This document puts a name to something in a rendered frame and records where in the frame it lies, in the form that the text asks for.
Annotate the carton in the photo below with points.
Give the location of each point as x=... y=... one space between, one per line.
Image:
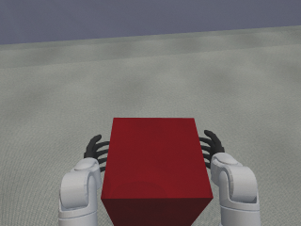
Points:
x=155 y=173

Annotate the robot left hand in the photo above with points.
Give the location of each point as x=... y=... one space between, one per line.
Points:
x=92 y=147

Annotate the robot left forearm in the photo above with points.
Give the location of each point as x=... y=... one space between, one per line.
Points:
x=77 y=194

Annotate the robot right forearm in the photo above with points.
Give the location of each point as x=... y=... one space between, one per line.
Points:
x=238 y=191

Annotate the robot right hand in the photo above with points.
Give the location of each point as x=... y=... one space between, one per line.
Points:
x=214 y=142

